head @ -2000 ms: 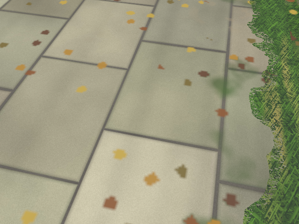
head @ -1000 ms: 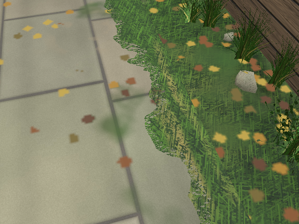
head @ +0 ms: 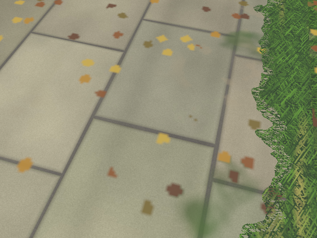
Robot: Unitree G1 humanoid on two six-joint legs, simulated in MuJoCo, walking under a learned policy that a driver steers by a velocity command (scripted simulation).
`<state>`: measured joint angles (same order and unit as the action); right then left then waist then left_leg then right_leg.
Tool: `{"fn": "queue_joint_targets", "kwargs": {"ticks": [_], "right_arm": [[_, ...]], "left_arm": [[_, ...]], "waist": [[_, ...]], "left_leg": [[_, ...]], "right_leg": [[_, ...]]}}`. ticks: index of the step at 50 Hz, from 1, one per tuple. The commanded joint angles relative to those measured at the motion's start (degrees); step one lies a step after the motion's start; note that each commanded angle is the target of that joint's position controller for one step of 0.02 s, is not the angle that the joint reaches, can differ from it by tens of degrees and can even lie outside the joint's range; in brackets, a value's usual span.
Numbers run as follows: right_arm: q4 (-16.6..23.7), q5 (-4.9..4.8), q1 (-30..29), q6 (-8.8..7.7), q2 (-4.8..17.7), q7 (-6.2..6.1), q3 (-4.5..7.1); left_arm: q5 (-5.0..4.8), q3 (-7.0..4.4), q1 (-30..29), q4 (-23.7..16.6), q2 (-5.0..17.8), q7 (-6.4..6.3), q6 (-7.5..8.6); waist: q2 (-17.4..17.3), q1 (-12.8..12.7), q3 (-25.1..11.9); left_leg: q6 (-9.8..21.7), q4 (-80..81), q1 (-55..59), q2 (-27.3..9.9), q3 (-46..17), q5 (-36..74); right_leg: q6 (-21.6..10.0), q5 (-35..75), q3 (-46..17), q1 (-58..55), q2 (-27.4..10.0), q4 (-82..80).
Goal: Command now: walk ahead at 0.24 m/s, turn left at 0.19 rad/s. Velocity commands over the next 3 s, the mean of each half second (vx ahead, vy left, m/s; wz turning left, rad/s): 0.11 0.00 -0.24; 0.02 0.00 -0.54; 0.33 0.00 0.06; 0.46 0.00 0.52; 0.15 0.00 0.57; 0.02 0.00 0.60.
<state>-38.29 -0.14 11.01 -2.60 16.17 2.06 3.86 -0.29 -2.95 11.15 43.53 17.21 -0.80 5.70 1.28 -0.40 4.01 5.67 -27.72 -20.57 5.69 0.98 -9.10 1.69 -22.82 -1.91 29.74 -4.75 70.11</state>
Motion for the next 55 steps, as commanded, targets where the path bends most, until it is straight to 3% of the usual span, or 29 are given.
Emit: {"fn": "queue_joint_targets", "kwargs": {"ticks": [1, 3, 6, 10, 15, 17, 18, 19, 20, 21, 22, 23, 24, 25, 27, 29, 32, 37, 40, 41, 42, 43, 44, 45, 46, 47, 48, 51, 55], "right_arm": [[2.62, 0.68, -1.25, -2.01, 5.35, -0.41, 0.99], [0.71, 0.94, -0.8, -2.4, 5.38, -0.94, 0.77], [-0.9, 1.17, -1.29, -1.85, 5.32, -1.91, 0.46], [-3.19, 1.4, -0.29, -0.6, 7.29, -2.84, 0.93], [-3.88, 0.13, -0.4, 2.26, 7.71, -3.91, 1.41], [-3.31, -0.59, -1.14, 3.17, 8.05, -4.57, 1.62], [-2.94, -1.01, -1.99, 3.43, 8.22, -4.94, 1.7], [-2.74, -0.94, -1.24, 3.18, 8.17, -5.19, 1.73], [-0.5, 1.08, -1.38, 2.25, 6.78, -4.98, 1.25], [1.19, 2.47, -2.89, 1.44, 4.13, -4.11, 0.31], [0.08, 1.36, -1.93, 0.98, 6.11, -2.99, 0.65], [0.22, -0.11, -3.51, 1.23, 6.18, -2.69, 0.72], [-0.27, 0.03, -3.8, 1.75, 5.49, -2.97, 0.71], [-0.11, 0.63, -4.68, 2.42, 6.32, -3.56, 1.12], [-0.18, 0.44, -3.5, 3.1, 4.37, -3.62, 0.72], [-0.66, 0.09, -2.79, 3.09, 3.98, -3.94, 0.6], [-0.66, 0.1, -3.91, 3.04, 3.95, -4.12, 0.53], [-0.11, -0.38, -4.45, 1.76, 4.89, -3.25, 1.16], [-1.45, -0.34, 0.19, 0.71, 5.77, -2.61, 2.04], [-1.3, 0.62, 1.91, 0.83, 9.44, -2.89, 3.05], [-1.47, 2.14, 0.74, 1.56, 14.51, -3.09, 4.09], [0.07, 3.21, -0.72, 1.16, 11.57, -3.02, 3.5], [1.28, 2.71, -3.8, 1.0, 8.5, -3.38, 2.59], [1.75, 1.75, -6.39, 1.11, 6.83, -3.61, 2.13], [2.02, 0.77, -7.06, 1.18, 5.81, -3.88, 1.76], [1.95, 0.51, -6.59, 1.41, 5.62, -4.21, 1.44], [1.6, 0.67, -5.23, 1.72, 5.74, -4.41, 1.36], [-0.2, 0.38, 1.98, 2.13, 7.19, -4.73, 1.8], [-0.98, -0.34, 2.56, 1.18, 9.54, -3.77, 2.33]], "left_arm": [[0.47, -1.31, 8.1, -0.48, 4.52, -0.45, -1.49], [0.48, -0.88, 6.93, -0.51, 3.03, -0.65, -2.0], [0.02, -0.44, 2.9, -1.06, 2.22, -0.06, -2.07], [-0.53, -0.86, -2.06, -3.4, 3.53, 0.95, -2.24], [-0.15, -1.44, -3.7, -6.81, 3.7, 2.52, -3.09], [-0.45, -1.53, -2.42, -7.42, 3.27, 3.15, -3.14], [-0.48, -1.87, 0.2, -7.08, 3.62, 3.21, -2.99], [-0.08, -2.87, 4.12, -6.62, 6.24, 2.75, -2.79], [0.74, -4.58, 7.96, -7.24, 12.78, 1.73, -2.95], [1.42, -4.56, 9.29, -7.63, 13.49, 1.03, -3.4], [0.99, -3.45, 8.75, -8.44, 9.78, 0.85, -3.49], [0.48, -3.26, 4.73, -9.42, 8.36, 0.67, -3.65], [-0.28, -3.18, 1.88, -9.91, 7.7, 0.62, -4.16], [-0.85, -2.93, -0.04, -10.64, 7.12, 0.32, -4.63], [-0.2, -3.39, -1.24, -11.19, 8.44, 0.14, -5.68], [0.13, -3.86, -0.34, -11.3, 9.29, -0.41, -6.05], [-0.21, -4.2, -0.5, -11.68, 9.82, -1.2, -6.59], [-0.17, -4.27, -1.57, -12.71, 9.59, -1.16, -7.53], [-1.08, -3.94, -3.0, -13.32, 8.49, -1.39, -8.11], [-0.65, -3.23, -1.41, -13.6, 6.07, -1.39, -8.17], [-0.79, -2.85, 0.13, -15.36, 4.28, -1.13, -7.65], [0.31, -4.3, 0.17, -14.66, 9.16, -1.0, -6.83], [-0.3, -5.35, 1.04, -13.15, 11.57, -0.79, -6.94], [-0.44, -5.42, 2.33, -11.58, 10.72, -0.93, -7.59], [-0.23, -5.18, 2.97, -10.88, 9.45, -1.08, -8.21], [-0.4, -4.7, 2.92, -10.88, 7.79, -0.94, -8.6], [-0.63, -4.18, 1.72, -11.47, 6.53, -0.82, -8.62], [-0.81, -2.82, -3.2, -13.72, 4.22, -0.39, -7.92], [-0.39, -1.52, -4.12, -13.79, 2.58, 0.68, -6.24]], "waist": [[-2.44, -2.61, -10.69], [-3.77, -2.38, -10.23], [-5.19, -0.6, -9.52], [-5.4, 1.99, -7.78], [-5.45, 2.35, -5.95], [-5.66, 1.53, -6.6], [-5.19, -0.24, -8.04], [-2.49, -2.07, -11.17], [7.17, -2.07, -15.95], [17.09, -2.35, -20.35], [8.21, -3.36, -23.42], [4.46, -2.02, -18.32], [-0.65, -0.68, -13.92], [-0.94, -0.01, -11.94], [3.26, 1.52, -10.54], [5.48, 1.22, -11.98], [6.44, 0.38, -12.91], [9.33, -0.5, -11.69], [8.67, 2.09, -11.27], [2.2, 1.44, -11.98], [-16.64, -1.71, -9.09], [-15.71, -0.18, -8.69], [-10.63, -1.26, -7.89], [-8.27, -2.23, -6.65], [-7.95, -1.75, -6.04], [-8.05, -1.27, -5.48], [-8.32, -0.38, -5.13], [-11.15, 3.95, -6.54], [-12.13, 4.34, -5.31]], "left_leg": [[10.69, 10.5, 8.09, -17.07, -11.42, 43.45], [9.29, 11.2, 7.63, -15.74, -6.82, 46.17], [5.95, 12.07, 9.22, -13.69, -1.61, 41.92], [5.66, 11.99, 15.1, -16.47, -1.43, 37.41], [7.06, 5.45, 21.61, -21.1, -4.08, 36.32], [5.75, 0.84, 22.7, -21.04, -3.87, 39.93], [3.83, -3.84, 21.53, -19.13, -1.94, 42.69], [0.41, -11.93, 17.38, -15.31, 0.87, 40.18], [-4.18, -27.15, 3.76, -8.24, 4.87, 19.54], [-7.62, -43.33, -14.25, 2.37, 0.47, -27.62], [-7.25, -48.05, -15.17, -1.94, -8.37, -28.6], [-7.37, -48.65, -17.32, -3.7, -7.86, -25.07], [-7.71, -43.94, -18.18, -5.06, -6.93, -21.96], [-8.21, -39.34, -16.9, -6.14, -6.6, -19.07], [-9.64, -32.63, -11.59, -4.45, -4.52, -16.23], [-10.71, -27.43, -9.6, -3.73, -4.62, -14.64], [-11.0, -21.14, -6.62, -3.45, -5.41, -11.17], [-9.47, -11.37, -2.9, -2.72, -6.03, -11.08], [-6.94, 5.0, 7.18, -4.0, -5.06, -1.65], [-3.48, 8.02, 13.6, -13.65, -12.87, -0.57], [5.43, 10.99, 15.23, -25.39, -27.64, 9.59], [10.93, 11.94, 11.52, -30.6, -32.57, 11.64], [9.43, 10.99, 9.77, -27.49, -26.48, 10.7], [6.4, 10.01, 9.09, -23.12, -20.21, 9.21], [5.01, 9.62, 9.95, -20.92, -16.57, 8.75], [5.02, 9.6, 9.96, -19.85, -13.71, 10.84], [5.33, 9.96, 9.85, -18.51, -11.38, 11.75], [6.23, 13.44, 17.16, -18.98, -12.75, -7.09], [6.19, 16.41, 14.15, -20.47, -12.67, -14.29]], "right_leg": [[0.89, 5.42, -0.79, 0.28, -2.38, -4.58], [1.15, 10.84, -0.48, 0.15, -1.89, -10.83], [0.54, 20.84, -0.17, -1.16, -1.34, -21.95], [-0.02, 21.95, -0.21, 1.06, -0.11, -28.58], [-1.63, 8.27, 1.55, 5.95, 1.13, -30.34], [-3.11, 7.37, 3.51, 3.51, 2.78, -34.57], [-4.55, 12.0, 4.64, -2.02, 4.44, -40.2], [-7.1, 26.03, 1.33, -11.58, 3.93, -44.96], [-13.24, 53.47, -14.2, -25.25, -6.79, -43.51], [-25.68, 67.84, -31.55, -37.04, -18.1, -45.52], [-24.41, 61.5, -28.68, -36.63, -17.03, -45.84], [-20.97, 54.89, -22.35, -33.04, -13.48, -45.47], [-17.77, 47.86, -18.72, -27.85, -10.4, -46.7], [-16.19, 42.18, -17.25, -24.2, -8.5, -48.01], [-15.52, 40.07, -15.44, -18.32, -5.06, -49.29], [-15.75, 39.5, -15.68, -18.42, -4.73, -49.05], [-14.67, 31.35, -17.51, -16.92, -4.06, -48.89], [-13.35, 21.92, -24.05, -16.56, -3.39, -48.27], [-9.87, 18.65, -24.49, -13.76, -0.07, -44.24], [-6.84, 7.23, -20.64, -7.45, 3.65, -36.89], [-3.33, -10.44, -8.36, 5.04, 13.8, -25.74], [-0.75, -13.41, -8.26, 6.84, 10.15, -10.96], [-0.16, -9.29, -8.43, 6.1, 8.71, -4.93], [0.8, -5.77, -7.26, 5.88, 8.17, -2.25], [1.75, -2.49, -6.65, 7.1, 7.96, 0.58], [2.55, -0.88, -5.68, 7.36, 7.76, 2.52], [3.04, 0.31, -4.14, 6.87, 7.73, 1.33], [3.39, 1.92, -1.82, 9.42, 6.02, -9.17], [0.98, -1.36, 1.78, 0.04, 4.27, -24.5]]}}
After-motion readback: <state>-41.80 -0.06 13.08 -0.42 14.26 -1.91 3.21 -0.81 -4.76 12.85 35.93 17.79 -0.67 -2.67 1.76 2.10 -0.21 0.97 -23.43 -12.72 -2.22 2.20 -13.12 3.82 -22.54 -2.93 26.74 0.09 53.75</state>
